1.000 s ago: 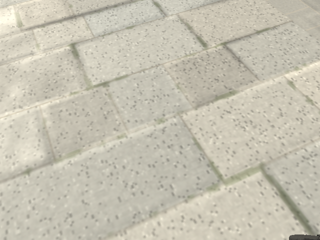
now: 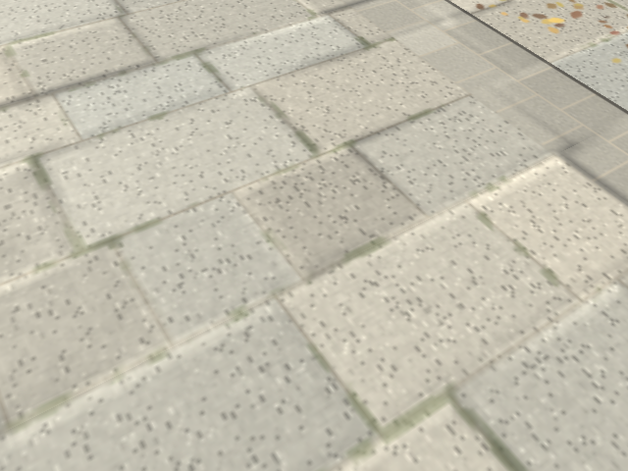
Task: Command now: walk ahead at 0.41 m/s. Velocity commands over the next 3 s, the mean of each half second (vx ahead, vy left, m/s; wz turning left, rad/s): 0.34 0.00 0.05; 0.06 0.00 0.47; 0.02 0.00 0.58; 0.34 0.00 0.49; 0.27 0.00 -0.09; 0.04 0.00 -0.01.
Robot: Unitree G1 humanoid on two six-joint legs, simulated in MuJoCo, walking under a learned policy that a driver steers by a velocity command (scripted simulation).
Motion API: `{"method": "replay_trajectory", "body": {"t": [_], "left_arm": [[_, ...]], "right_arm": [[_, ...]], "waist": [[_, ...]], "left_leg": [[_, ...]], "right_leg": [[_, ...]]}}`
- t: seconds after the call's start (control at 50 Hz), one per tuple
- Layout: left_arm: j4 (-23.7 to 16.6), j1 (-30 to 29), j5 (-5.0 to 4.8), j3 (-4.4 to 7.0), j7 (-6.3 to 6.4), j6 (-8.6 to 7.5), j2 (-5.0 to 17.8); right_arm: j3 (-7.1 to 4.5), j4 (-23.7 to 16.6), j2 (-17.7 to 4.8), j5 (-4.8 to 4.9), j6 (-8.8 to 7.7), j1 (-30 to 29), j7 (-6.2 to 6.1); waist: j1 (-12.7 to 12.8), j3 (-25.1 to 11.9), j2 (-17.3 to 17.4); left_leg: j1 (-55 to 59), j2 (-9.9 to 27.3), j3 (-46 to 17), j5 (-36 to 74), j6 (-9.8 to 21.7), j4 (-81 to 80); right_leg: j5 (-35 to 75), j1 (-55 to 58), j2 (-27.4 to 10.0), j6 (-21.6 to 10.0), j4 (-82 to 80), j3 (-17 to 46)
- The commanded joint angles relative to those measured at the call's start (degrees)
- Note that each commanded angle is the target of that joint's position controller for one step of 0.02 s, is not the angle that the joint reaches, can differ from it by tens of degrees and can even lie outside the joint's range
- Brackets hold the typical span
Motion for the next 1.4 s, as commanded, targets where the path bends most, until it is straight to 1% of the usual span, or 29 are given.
{"method": "replay_trajectory", "body": {"t": [0.02,0.1,0.24,0.3,0.34,0.36,0.38,0.4,0.42,0.44,0.48,0.58,0.74,0.82,0.84,0.86,0.88,0.9,0.94,0.96,1.08,1.22,1.28,1.3,1.32,1.34,1.36,1.38,1.4], "left_arm": [[-4.91,-5.35,0.66,1.18,-0.82,-1.76,4.01],[-7.23,-10.89,1.04,0.37,-1.16,-1.36,1.62],[-11.20,-22.58,0.39,-0.74,-2.91,-2.62,0.53],[-10.08,-17.84,1.19,0.40,-3.43,-3.28,3.44],[-5.40,-3.49,1.73,2.10,-2.57,-3.25,7.08],[-3.90,4.14,3.53,2.57,-1.63,-2.93,10.82],[-3.64,3.68,3.82,2.16,-1.92,-2.49,11.83],[-4.43,2.86,2.62,1.67,-1.91,-1.74,7.38],[-5.07,-3.20,1.75,0.90,-1.64,-1.52,5.62],[-4.73,-7.34,1.60,0.36,-1.42,-1.52,3.78],[-4.02,-12.02,2.87,-0.04,-1.47,-1.82,2.44],[-2.03,-14.78,3.12,1.11,-0.18,-1.61,5.41],[-0.44,-13.52,1.91,2.12,1.53,2.15,8.67],[0.31,-12.90,0.14,2.44,1.31,3.58,8.93],[1.53,-9.71,0.30,2.09,1.14,3.76,7.01],[0.18,-9.57,2.56,1.25,0.67,3.53,3.83],[-2.82,-15.27,3.14,1.16,0.98,3.20,3.76],[-2.81,-17.31,2.47,1.85,0.93,3.21,6.17],[-1.31,-15.14,1.25,2.15,1.41,3.31,5.94],[-1.18,-15.15,1.68,2.50,1.77,3.38,6.89],[-1.24,-16.12,1.14,1.85,1.42,3.14,4.49],[-1.20,-14.95,0.79,2.07,0.39,2.52,5.71],[-0.36,-10.82,0.80,2.48,-0.35,1.60,6.13],[0.31,-8.71,1.09,2.91,-0.38,1.46,7.17],[0.15,-7.22,2.05,3.78,-0.04,1.66,11.02],[-0.07,-9.05,3.27,4.28,0.20,2.20,14.74],[-1.42,-10.37,3.85,3.56,0.34,1.88,11.84],[-2.45,-13.53,3.38,2.66,0.72,1.78,8.61],[-2.76,-15.94,2.55,2.28,0.99,1.95,7.19]], "right_arm": [[-0.97,-2.55,-6.89,-0.41,-0.28,1.64,-0.23],[-1.02,-1.51,-8.14,-0.11,0.46,3.79,-0.93],[-1.18,0.83,-8.78,0.54,1.50,7.95,-2.04],[-1.78,0.71,-9.99,0.21,2.33,6.66,-2.51],[-1.68,-0.35,-9.88,-0.08,3.02,4.42,-2.63],[-0.67,-2.21,-7.13,-1.26,2.82,5.55,-2.67],[1.58,0.09,0.68,-0.84,2.45,18.58,-1.81],[-0.55,2.19,-7.54,0.89,2.34,16.32,-1.61],[-1.47,-0.72,-9.64,2.37,2.56,8.44,-1.87],[-1.38,-1.57,-8.43,2.04,3.04,4.75,-2.60],[-1.84,-1.54,-6.63,1.12,5.40,5.79,-3.55],[-2.35,-5.30,-5.23,0.30,8.16,3.93,-4.45],[-2.79,-11.15,-6.01,0.46,8.41,-5.58,-2.23],[-3.50,-12.05,-6.45,0.34,8.30,-3.71,-1.11],[-4.45,-11.77,-9.04,0.05,8.17,-1.70,-1.52],[-6.24,-12.55,-16.09,-0.16,8.03,0.18,-2.66],[-6.21,-13.94,-18.21,-1.76,7.17,-0.46,-2.48],[-5.52,-14.12,-15.02,-2.01,5.89,-0.13,-1.91],[-5.18,-14.64,-12.76,-0.36,4.73,-4.98,-2.26],[-4.69,-15.09,-11.40,0.63,4.95,-6.98,-2.64],[-4.85,-16.29,-12.01,0.36,6.16,-6.27,-3.82],[-5.02,-17.42,-12.64,0.28,7.30,-8.87,-3.37],[-4.73,-18.08,-12.07,1.03,7.81,-11.44,-3.52],[-4.44,-18.25,-11.22,1.20,7.97,-11.45,-3.71],[-3.65,-18.35,-8.41,0.62,7.99,-9.20,-3.69],[-3.62,-19.48,-7.39,0.80,7.56,-6.37,-3.63],[-4.97,-18.94,-12.62,-0.08,7.07,-6.00,-3.53],[-6.03,-17.71,-14.83,0.57,7.22,-5.62,-3.31],[-6.13,-16.51,-13.89,0.59,7.79,-4.83,-3.40]], "waist": [[-1.50,4.27,7.72],[-2.19,4.32,5.58],[-4.12,8.09,5.78],[0.05,2.65,8.36],[7.60,-6.96,7.76],[8.76,-15.90,0.05],[2.64,-27.06,-13.99],[5.75,-27.74,-5.51],[4.76,-16.23,-4.36],[3.01,-10.36,-0.11],[-0.82,-5.15,-2.43],[-1.99,-3.12,-4.03],[1.11,-2.34,-2.33],[-1.10,-3.38,-2.39],[-1.28,-3.53,1.41],[0.28,-4.41,16.52],[-1.41,-4.58,21.55],[-2.79,-6.98,12.57],[0.14,-6.59,7.45],[0.83,-6.20,7.41],[0.28,-6.92,8.90],[-0.21,-5.34,11.71],[2.23,-5.80,11.70],[2.94,-5.92,10.26],[1.68,-7.20,1.14],[-1.31,-4.29,-13.51],[-0.06,-4.01,-10.54],[-1.05,-2.77,-6.68],[-1.81,-1.33,-5.44]], "left_leg": [[11.34,14.28,-17.57,6.85,6.65,-16.08],[10.17,12.54,-10.21,22.42,7.49,-17.06],[9.89,13.21,-5.83,24.13,6.84,-17.83],[14.78,13.74,-5.28,44.60,4.25,-8.56],[11.39,9.67,-3.07,52.30,0.82,9.24],[-2.58,5.93,-3.19,30.80,-1.28,26.20],[-19.12,-3.99,-7.11,-24.53,-4.17,47.79],[-19.61,-1.80,-13.59,-23.54,-4.16,52.00],[-23.67,1.29,-10.49,-20.34,-4.19,50.72],[-23.17,3.77,-8.53,-16.19,-4.83,47.10],[-15.02,6.27,-7.77,-11.14,-6.01,42.98],[-14.67,7.70,-5.27,-5.06,-7.12,35.09],[-15.10,7.44,-1.11,-1.94,-5.72,20.74],[-7.32,4.02,2.09,3.37,-2.09,5.31],[-2.42,4.23,-1.25,12.27,0.15,-0.89],[6.38,16.49,-18.07,35.79,5.26,-2.58],[7.13,24.61,-31.81,41.48,16.70,-4.47],[8.19,22.23,-28.02,41.21,17.26,-4.42],[8.45,16.86,-20.49,36.41,11.38,-3.10],[7.74,16.09,-19.54,35.49,10.13,-3.25],[6.82,13.50,-20.00,31.97,10.26,-3.22],[0.74,11.73,-26.77,23.11,9.55,-2.55],[-0.15,9.29,-28.91,21.62,6.95,0.52],[-3.12,7.08,-27.83,16.20,4.56,2.56],[-10.32,2.04,-22.34,1.91,1.38,12.00],[-22.76,-7.74,-11.79,-20.75,-2.02,22.58],[-23.92,-2.99,-12.05,-21.86,-4.43,35.82],[-23.44,-1.61,-12.02,-17.45,-5.01,40.35],[-23.71,-1.00,-11.03,-13.79,-5.92,42.29]], "right_leg": [[8.00,-19.70,-5.40,0.08,0.17,1.18],[14.57,-20.19,-4.84,3.17,-9.82,-1.64],[25.30,-12.92,-1.39,2.16,-29.83,-3.41],[22.90,-4.56,1.62,-0.83,-31.60,-3.62],[30.41,14.83,2.48,-3.83,-34.17,-4.51],[50.11,34.50,-9.47,-7.54,-28.55,7.19],[61.27,51.27,-26.16,-19.64,-28.48,28.95],[50.97,44.64,-23.25,-18.05,-32.56,28.08],[45.61,35.42,-20.49,-15.13,-35.50,18.72],[41.65,26.38,-17.43,-12.85,-38.48,13.85],[36.27,11.35,-14.42,-10.99,-43.86,6.29],[25.14,4.68,-15.32,-13.05,-49.03,-0.31],[15.84,12.91,-17.59,-11.36,-47.41,-4.25],[19.09,15.47,-16.58,-6.12,-37.54,-7.19],[15.05,12.83,-13.32,-2.04,-30.68,-9.69],[-0.81,0.02,-6.30,3.54,-13.68,-15.13],[-19.21,-12.68,2.02,6.42,-0.83,-8.71],[-18.46,-14.16,1.00,5.87,6.64,-1.56],[-9.63,-15.66,-0.77,4.86,6.26,0.96],[-6.77,-15.23,-1.21,5.11,4.78,1.49],[-0.84,-9.46,1.32,7.39,-8.15,1.80],[-1.07,0.00,3.14,6.86,-21.01,2.46],[5.86,6.95,3.31,5.16,-34.18,1.61],[12.55,12.27,1.13,3.94,-39.84,2.06],[16.92,19.42,-9.54,0.16,-42.04,11.42],[28.09,20.14,-20.20,-9.48,-43.46,25.14],[28.05,16.50,-24.54,-14.69,-43.81,27.25],[25.60,14.90,-20.71,-12.85,-43.09,20.92],[22.10,14.43,-16.35,-9.84,-42.55,15.10]]}}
